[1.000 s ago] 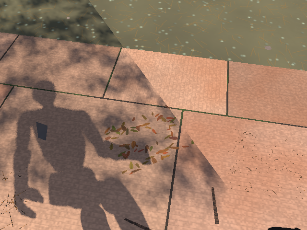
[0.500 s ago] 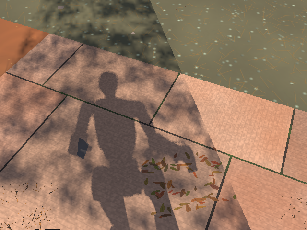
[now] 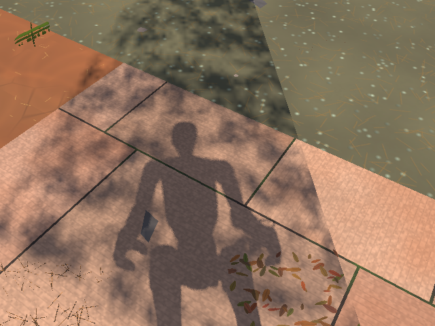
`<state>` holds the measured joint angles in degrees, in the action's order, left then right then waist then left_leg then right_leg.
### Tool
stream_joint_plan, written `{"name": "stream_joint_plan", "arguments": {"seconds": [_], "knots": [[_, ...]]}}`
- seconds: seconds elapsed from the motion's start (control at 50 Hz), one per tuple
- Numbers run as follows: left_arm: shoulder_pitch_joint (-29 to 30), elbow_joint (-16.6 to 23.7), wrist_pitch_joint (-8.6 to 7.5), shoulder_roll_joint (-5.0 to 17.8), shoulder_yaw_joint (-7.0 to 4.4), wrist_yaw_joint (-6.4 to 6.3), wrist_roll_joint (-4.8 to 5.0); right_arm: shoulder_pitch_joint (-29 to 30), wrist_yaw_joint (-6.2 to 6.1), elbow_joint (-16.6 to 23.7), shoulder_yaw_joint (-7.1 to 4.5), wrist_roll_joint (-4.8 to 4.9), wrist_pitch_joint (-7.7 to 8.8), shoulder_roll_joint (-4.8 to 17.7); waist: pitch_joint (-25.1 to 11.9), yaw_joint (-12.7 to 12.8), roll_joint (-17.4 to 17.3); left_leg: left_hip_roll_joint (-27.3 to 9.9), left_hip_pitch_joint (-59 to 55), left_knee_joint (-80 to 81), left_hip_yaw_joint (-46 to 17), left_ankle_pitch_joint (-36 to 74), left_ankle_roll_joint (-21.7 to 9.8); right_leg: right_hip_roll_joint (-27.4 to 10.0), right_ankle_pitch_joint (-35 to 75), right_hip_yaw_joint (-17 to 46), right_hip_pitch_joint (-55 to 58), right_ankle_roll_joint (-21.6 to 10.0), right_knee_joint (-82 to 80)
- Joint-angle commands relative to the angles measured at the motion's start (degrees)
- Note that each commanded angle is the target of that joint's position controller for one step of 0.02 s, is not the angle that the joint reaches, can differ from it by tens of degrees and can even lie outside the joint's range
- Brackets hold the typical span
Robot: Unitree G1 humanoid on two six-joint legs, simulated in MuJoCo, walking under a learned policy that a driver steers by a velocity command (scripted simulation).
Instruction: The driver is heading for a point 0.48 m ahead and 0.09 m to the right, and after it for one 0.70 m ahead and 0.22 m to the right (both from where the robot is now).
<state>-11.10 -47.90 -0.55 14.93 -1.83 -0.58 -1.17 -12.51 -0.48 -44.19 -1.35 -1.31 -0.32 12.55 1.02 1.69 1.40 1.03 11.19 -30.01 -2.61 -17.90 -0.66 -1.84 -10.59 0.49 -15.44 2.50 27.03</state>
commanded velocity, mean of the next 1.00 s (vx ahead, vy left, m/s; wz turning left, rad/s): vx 0.25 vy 0.00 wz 0.01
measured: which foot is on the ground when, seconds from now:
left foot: down 0.00-0.56, up 0.58-1.00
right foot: down 0.00-1.00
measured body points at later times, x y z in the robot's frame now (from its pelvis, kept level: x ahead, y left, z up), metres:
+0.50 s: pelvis +0.06 -0.02 +0.00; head +0.06 -0.02 +0.45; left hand +0.15 +0.26 -0.12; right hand +0.08 -0.29 -0.14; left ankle -0.02 +0.11 -0.74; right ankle +0.07 -0.13 -0.72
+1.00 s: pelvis +0.27 -0.04 -0.01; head +0.31 -0.04 +0.44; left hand +0.19 +0.22 -0.14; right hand +0.52 -0.25 -0.09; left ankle +0.46 +0.08 -0.72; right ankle +0.09 -0.14 -0.74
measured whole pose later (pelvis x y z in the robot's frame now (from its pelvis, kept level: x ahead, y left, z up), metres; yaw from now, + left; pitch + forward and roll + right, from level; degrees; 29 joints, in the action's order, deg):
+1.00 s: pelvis +0.27 -0.04 -0.01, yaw -1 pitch +2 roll -1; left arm -25.8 -59.3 -3.8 13.7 -1.9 -0.6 0.6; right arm 2.2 2.5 -44.3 -2.1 1.3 5.0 13.3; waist 2.4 5.4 -1.4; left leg -2.0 33.5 -29.3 1.4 1.7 -2.6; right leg 1.9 -20.8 -1.5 10.6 -1.7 8.6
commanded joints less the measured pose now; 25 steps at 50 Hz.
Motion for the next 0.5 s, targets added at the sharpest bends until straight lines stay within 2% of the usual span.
{"name": "stream_joint_plan", "arguments": {"seconds": [0.02, 0.14, 0.28, 0.3, 0.32, 0.34, 0.36, 0.38, 0.4, 0.42, 0.46, 0.48, 0.5], "knots": [[1.2, 1.9, -0.93, 5.9, -1.54, -0.36, 0.18, 0.3, -0.44, 2.4, -1.81, 0.39, 1.28, 7.9, 0.6, -0.5, -5.2, -5.6, 5.3, 9.5, -6.3, 3.5, -2.4, -1.2, 3.8, 1.2, 3.9, -0.4, -1.8], [0.5, -1.3, -0.83, 6.0, -1.7, -0.72, 0.61, -0.6, -0.5, 0.5, -1.8, 0.72, 1.19, 7.2, -1.0, -0.9, -2.3, -4.6, 2.2, 7.8, -4.9, 11.8, -2.5, -1.6, 7.8, 1.3, 5.3, -0.1, -1.6], [0.3, -4.6, -0.19, 6.3, -1.85, -1.44, 0.94, -1.3, -0.46, -2.7, -1.93, 1.01, 1.13, 6.9, -1.9, -0.9, -1.8, -3.6, 0.7, 7.0, -3.4, 17.6, -2.2, -1.7, 10.5, 1.2, 6.8, -0.4, -0.9], [-0.4, -5.4, -0.02, 5.7, -1.73, -1.51, 0.95, -2.5, -0.55, -3.7, -1.97, 1.08, 1.03, 6.8, -3.0, -1.0, -2.5, -3.3, 0.2, 8.0, -3.2, 11.9, -2.5, -0.7, 5.9, 0.0, 7.2, -0.4, -0.3], [-0.1, -5.8, 0.15, 5.4, -1.7, -1.57, 1.12, -3.1, -0.66, -4.4, -2.25, 1.35, 0.83, 7.5, -1.9, -1.3, -3.7, -3.4, 0.7, 9.4, -4.1, 2.5, -3.5, 0.9, -1.3, -1.9, 5.4, -0.5, 1.6], [1.0, -5.7, 0.12, 5.4, -1.78, -1.59, 1.42, -3.5, -0.76, -4.5, -2.87, 1.69, 0.62, 9.3, 0.2, -2.2, -5.9, -5.0, 1.1, 11.8, -7.2, -9.6, -5.5, 2.8, -9.1, -4.1, 1.3, -0.7, 5.3], [3.3, -4.7, -0.26, 5.3, -1.76, -1.49, 1.66, -4.5, -0.82, -4.6, -3.34, 1.94, 0.68, 11.0, 3.3, -3.4, -8.4, -8.8, 0.9, 15.5, -13.0, -20.4, -8.1, 3.5, -13.0, -4.8, -5.0, -1.2, 9.2], [5.7, -3.3, -1.04, 5.2, -1.63, -1.25, 2.13, -5.3, -0.91, -4.7, -3.78, 2.19, 1.09, 12.5, 6.6, -4.4, -10.7, -13.3, 1.0, 19.0, -19.6, -25.9, -10.9, 2.6, -14.1, -3.8, -10.2, -2.3, 12.7], [7.5, -2.3, -2.05, 5.2, -1.57, -0.86, 2.67, -6.1, -1.07, -5.1, -3.96, 2.26, 1.85, 12.8, 9.0, -4.9, -12.0, -16.7, 0.8, 21.1, -24.3, -25.6, -13.0, 0.6, -15.1, -1.4, -14.1, -3.7, 16.2], [7.7, -1.9, -3.09, 5.5, -1.7, -0.33, 3.11, -6.4, -1.15, -5.4, -3.9, 2.11, 2.68, 12.3, 10.0, -4.8, -12.4, -18.6, -2.1, 21.3, -26.1, -21.3, -14.2, -1.1, -17.3, 0.4, -18.3, -4.9, 18.9], [6.8, -2.0, -4.92, 5.8, -1.72, 0.99, 3.34, -5.6, -1.08, -5.3, -3.87, 2.66, 3.48, 11.3, 8.8, -3.9, -10.3, -18.7, -7.3, 19.3, -22.9, -11.2, -13.5, -3.0, -18.5, 1.2, -20.1, -6.8, 15.6], [5.5, -2.8, -5.46, 5.6, -1.75, 1.5, 3.32, -4.1, -0.94, -5.1, -3.96, 3.03, 3.42, 11.4, 7.1, -2.7, -8.8, -16.8, -6.6, 18.2, -18.9, -6.7, -12.1, -2.5, -14.7, -0.1, -15.2, -7.0, 10.3], [1.8, -4.7, -5.68, 5.3, -1.94, 1.82, 3.12, -1.7, -0.74, -4.6, -4.06, 3.29, 3.15, 11.9, 4.8, -0.4, -8.1, -13.9, -2.2, 16.4, -13.9, -2.1, -10.2, -0.4, -7.0, -2.9, -5.0, -6.7, 4.3]]}}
